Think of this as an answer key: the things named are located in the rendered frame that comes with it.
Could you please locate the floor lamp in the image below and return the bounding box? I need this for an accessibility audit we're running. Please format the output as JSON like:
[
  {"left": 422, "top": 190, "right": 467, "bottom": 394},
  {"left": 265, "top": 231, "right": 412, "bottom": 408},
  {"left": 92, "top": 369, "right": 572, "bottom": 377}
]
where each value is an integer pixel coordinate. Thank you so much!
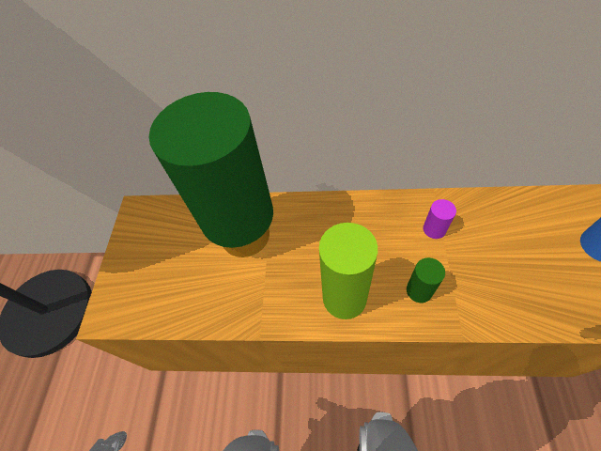
[{"left": 0, "top": 270, "right": 92, "bottom": 358}]

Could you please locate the potted plant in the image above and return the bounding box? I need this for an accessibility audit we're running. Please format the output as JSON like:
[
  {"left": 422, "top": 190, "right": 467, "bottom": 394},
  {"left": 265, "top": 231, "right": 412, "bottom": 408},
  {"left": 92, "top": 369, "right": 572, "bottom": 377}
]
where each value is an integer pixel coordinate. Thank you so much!
[{"left": 149, "top": 92, "right": 273, "bottom": 257}]

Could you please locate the left robot hand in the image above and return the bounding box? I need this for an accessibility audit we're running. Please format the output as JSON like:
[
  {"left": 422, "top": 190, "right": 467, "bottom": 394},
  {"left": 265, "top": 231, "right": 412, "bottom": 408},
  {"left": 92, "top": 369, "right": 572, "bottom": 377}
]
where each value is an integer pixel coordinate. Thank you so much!
[{"left": 89, "top": 431, "right": 127, "bottom": 451}]

